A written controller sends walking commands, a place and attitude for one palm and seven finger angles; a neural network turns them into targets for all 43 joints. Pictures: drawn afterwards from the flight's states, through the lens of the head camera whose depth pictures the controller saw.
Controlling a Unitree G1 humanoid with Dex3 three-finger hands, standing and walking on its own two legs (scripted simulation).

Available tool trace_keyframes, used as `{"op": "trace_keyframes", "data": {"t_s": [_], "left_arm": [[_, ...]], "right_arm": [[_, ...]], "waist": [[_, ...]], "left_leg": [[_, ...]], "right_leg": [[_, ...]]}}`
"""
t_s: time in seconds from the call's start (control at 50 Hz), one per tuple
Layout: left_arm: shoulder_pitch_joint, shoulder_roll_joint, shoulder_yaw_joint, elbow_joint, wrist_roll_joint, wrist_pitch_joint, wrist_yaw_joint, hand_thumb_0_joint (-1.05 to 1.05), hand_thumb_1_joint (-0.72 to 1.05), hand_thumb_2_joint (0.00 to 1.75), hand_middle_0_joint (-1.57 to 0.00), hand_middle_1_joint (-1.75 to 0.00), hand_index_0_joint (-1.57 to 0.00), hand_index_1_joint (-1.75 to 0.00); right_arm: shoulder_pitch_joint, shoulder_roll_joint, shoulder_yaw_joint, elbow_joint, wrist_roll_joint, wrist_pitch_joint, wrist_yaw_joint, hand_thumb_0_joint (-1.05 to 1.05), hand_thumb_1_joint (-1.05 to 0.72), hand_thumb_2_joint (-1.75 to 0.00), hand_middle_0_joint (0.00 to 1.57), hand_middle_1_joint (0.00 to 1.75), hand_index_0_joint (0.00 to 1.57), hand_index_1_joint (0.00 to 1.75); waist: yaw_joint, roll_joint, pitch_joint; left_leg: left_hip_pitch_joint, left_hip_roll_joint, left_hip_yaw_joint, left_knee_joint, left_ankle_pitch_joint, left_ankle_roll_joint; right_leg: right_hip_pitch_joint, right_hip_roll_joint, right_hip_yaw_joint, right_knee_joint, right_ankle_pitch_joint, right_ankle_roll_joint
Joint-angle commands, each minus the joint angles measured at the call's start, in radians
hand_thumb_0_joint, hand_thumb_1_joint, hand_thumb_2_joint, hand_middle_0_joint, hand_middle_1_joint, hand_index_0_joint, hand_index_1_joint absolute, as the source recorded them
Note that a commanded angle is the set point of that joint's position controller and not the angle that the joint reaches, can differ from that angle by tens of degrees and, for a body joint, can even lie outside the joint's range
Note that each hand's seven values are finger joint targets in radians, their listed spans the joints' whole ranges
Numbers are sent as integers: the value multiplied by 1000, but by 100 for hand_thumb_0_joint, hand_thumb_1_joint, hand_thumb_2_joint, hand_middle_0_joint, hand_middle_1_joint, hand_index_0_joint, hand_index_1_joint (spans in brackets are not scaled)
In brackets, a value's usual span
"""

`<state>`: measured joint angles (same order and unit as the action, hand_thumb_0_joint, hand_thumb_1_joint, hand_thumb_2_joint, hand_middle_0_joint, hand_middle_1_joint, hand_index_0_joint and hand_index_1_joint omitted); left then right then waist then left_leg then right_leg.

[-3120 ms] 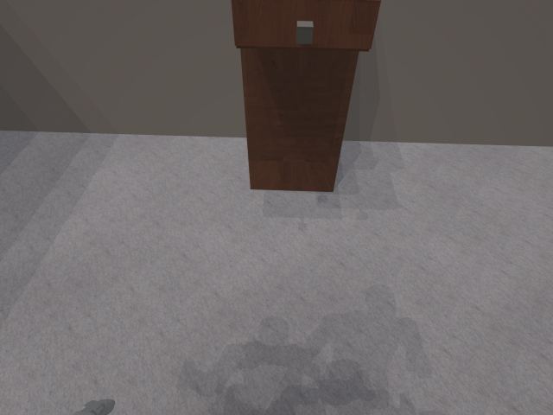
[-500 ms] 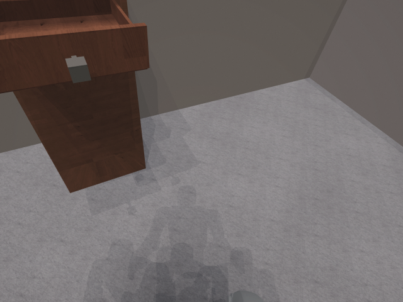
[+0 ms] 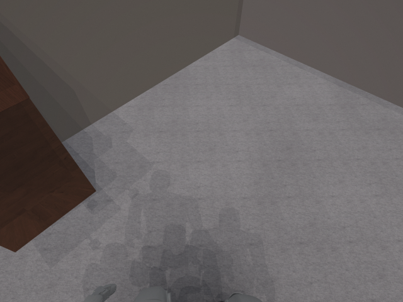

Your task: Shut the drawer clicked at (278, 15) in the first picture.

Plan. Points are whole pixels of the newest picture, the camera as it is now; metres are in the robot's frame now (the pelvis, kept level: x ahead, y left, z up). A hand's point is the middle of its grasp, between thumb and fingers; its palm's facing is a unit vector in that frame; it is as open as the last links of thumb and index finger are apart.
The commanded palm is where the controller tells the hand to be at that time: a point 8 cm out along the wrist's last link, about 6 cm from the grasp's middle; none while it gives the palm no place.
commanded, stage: walk to a spot facing it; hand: left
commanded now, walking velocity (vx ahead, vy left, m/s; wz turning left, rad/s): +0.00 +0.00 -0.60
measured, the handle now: out of the picture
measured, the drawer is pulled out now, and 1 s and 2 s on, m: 0.28 0.28 0.28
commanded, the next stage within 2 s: turn to face it in 1.74 s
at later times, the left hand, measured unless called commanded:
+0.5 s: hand out of the picture +0.13 +0.27 -0.16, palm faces -0.22 -0.96 -0.19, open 7.4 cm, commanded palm none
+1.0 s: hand (151, 265) +0.21 +0.12 -0.13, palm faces -0.57 -0.78 -0.26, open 7.4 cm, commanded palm none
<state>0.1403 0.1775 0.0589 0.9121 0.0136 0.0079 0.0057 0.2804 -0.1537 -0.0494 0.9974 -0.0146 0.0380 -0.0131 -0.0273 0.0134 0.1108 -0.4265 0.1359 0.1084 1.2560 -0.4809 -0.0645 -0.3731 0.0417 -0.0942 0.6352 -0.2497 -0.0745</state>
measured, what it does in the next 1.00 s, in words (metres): steps on the spot, turning right: left foot, then right foot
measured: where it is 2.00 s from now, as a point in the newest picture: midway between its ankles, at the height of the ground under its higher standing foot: outside the picture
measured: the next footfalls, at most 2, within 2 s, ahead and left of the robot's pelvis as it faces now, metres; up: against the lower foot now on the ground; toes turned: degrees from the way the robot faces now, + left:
left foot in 0.28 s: +0.08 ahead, +0.16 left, +0.00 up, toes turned -7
right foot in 0.80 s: -0.02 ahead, -0.06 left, +0.00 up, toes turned -38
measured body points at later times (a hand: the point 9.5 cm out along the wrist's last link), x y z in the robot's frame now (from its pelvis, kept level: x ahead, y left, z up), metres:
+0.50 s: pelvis +0.02 +0.08 +0.02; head +0.06 +0.11 +0.47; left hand +0.15 +0.32 -0.14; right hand +0.05 -0.18 -0.09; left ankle +0.04 +0.17 -0.72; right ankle -0.04 -0.06 -0.61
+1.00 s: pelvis +0.00 +0.03 +0.02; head +0.01 -0.01 +0.47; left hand +0.24 +0.16 -0.11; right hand -0.13 -0.20 -0.14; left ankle +0.08 +0.17 -0.64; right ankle -0.05 -0.04 -0.72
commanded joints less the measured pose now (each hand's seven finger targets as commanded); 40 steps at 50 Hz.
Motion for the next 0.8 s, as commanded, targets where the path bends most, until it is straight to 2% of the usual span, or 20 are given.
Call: {"op": "trace_keyframes", "data": {"t_s": [0.0,0.08,0.16,0.2,0.22,0.24,0.26,0.28,0.3,0.32,0.34,0.36,0.4,0.46,0.54,0.64,0.7,0.74,0.76,0.78], "left_arm": [[3,190,48,-75,8,-8,26,0,90,90,-20,-30,-20,-30],[42,210,54,-70,14,0,10,0,90,90,-20,-30,-20,-30],[67,224,63,-82,16,11,0,0,90,90,-20,-30,-20,-30],[55,225,66,-93,13,17,1,0,90,90,-20,-30,-20,-30],[36,226,65,-98,9,21,1,0,90,90,-20,-30,-20,-30],[20,204,60,-111,2,24,0,0,90,90,-20,-30,-20,-30],[35,144,49,-127,-8,27,-3,0,90,90,-20,-30,-20,-30],[38,125,46,-145,0,25,-13,0,90,90,-20,-30,-20,-30],[39,168,57,-123,16,32,-15,0,90,90,-20,-30,-20,-30],[83,181,68,-92,20,42,-15,0,90,90,-20,-30,-20,-30],[95,187,76,-78,18,43,-25,0,90,90,-20,-30,-20,-30],[104,173,71,-76,17,41,-32,0,90,90,-20,-30,-20,-30],[101,143,61,-71,13,46,-35,0,90,90,-20,-30,-20,-30],[78,129,55,-71,11,52,-36,0,90,90,-20,-30,-20,-30],[25,111,48,-86,7,58,-37,0,90,90,-20,-30,-20,-30],[-26,95,37,-99,8,50,-37,0,90,90,-20,-30,-20,-30],[-18,90,35,-100,8,38,-33,0,90,90,-20,-30,-20,-30],[43,110,40,-86,8,24,-27,0,90,90,-20,-30,-20,-30],[118,166,50,-66,12,10,-19,0,90,90,-20,-30,-20,-30],[189,289,72,-46,20,-5,-4,0,90,90,-20,-30,-20,-30]], "right_arm": [[38,-96,-25,-87,-7,-3,-11,0,-90,-90,20,30,20,30],[-23,-91,-24,-125,-5,-9,-7,0,-90,-90,20,30,20,30],[-90,-107,-23,-169,2,-24,-11,0,-90,-90,20,30,20,30],[-76,-117,-22,-174,7,-32,-18,0,-90,-90,20,30,20,30],[-40,-127,-23,-166,10,-36,-21,0,-90,-90,20,30,20,30],[7,-153,-30,-155,10,-44,-26,0,-90,-90,20,30,20,30],[17,-233,-43,-157,4,-53,-28,0,-90,-90,20,30,20,30],[-13,-306,-57,-185,-6,-48,-24,0,-90,-90,20,30,20,30],[-54,-279,-48,-188,-12,-45,-24,0,-90,-90,20,30,20,30],[-133,-218,-31,-198,-10,-47,-30,0,-90,-90,20,30,20,30],[-168,-204,-26,-221,-11,-50,-31,0,-90,-90,20,30,20,30],[-175,-196,-20,-226,-8,-56,-30,0,-90,-90,20,30,20,30],[-116,-191,-22,-200,-9,-59,-30,0,-90,-90,20,30,20,30],[-36,-190,-28,-171,-4,-58,-29,0,-90,-90,20,30,20,30],[15,-203,-42,-141,-6,-54,-26,0,-90,-90,20,30,20,30],[34,-224,-58,-114,-12,-48,-16,0,-90,-90,20,30,20,30],[30,-241,-67,-99,-14,-44,-9,0,-90,-90,20,30,20,30],[23,-241,-69,-98,-10,-43,-3,0,-90,-90,20,30,20,30],[31,-223,-66,-104,0,-41,3,0,-90,-90,20,30,20,30],[6,-142,-40,-150,4,-35,8,0,-90,-90,20,30,20,30]], "waist": [[-8,-78,-130],[16,-131,-137],[47,-184,-173],[38,-197,-202],[15,-195,-219],[-11,-141,-243],[-16,107,-254],[-5,303,-192],[-1,203,-151],[46,218,-109],[58,155,-102],[66,131,-102],[49,136,-121],[23,139,-120],[0,148,-109],[-25,187,-118],[-19,196,-141],[20,154,-177],[64,36,-229],[103,-305,-239]], "left_leg": [[-30,4,-75,-90,73,-19],[3,-43,-61,-287,90,-16],[39,-92,-61,-461,48,-6],[107,-113,-62,-590,82,0],[194,-117,-60,-702,146,3],[333,-84,-73,-835,222,15],[448,125,-293,-970,210,71],[414,346,-468,-1008,367,156],[308,360,-436,-992,427,199],[241,286,-325,-993,459,179],[227,229,-234,-971,490,170],[237,195,-165,-947,564,154],[311,162,-87,-922,658,151],[376,166,-48,-918,673,155],[421,217,-36,-921,649,188],[393,256,26,-886,648,193],[392,270,58,-825,686,173],[333,250,118,-706,655,111],[225,223,150,-533,580,54],[-96,75,167,-301,-12,-8]], "right_leg": [[13,-267,309,-317,283,-108],[5,-220,353,-316,149,-102],[84,-210,429,-271,218,-99],[92,-199,452,-229,293,-80],[64,-183,448,-194,290,-51],[-7,-141,405,-135,247,-4],[-170,-23,304,31,11,55],[-308,33,147,283,-330,110],[-286,-21,182,445,-300,122],[-268,-39,199,520,-218,137],[-246,-41,170,586,-177,135],[-253,-50,143,615,-151,139],[-255,-51,124,631,-116,154],[-269,-68,97,589,-95,165],[-256,-101,67,456,-132,167],[-128,-107,12,231,-189,144],[-53,-82,-12,106,-183,115],[104,-68,-26,-89,-21,91],[287,-118,47,-222,130,61],[473,-374,415,-277,469,-38]]}}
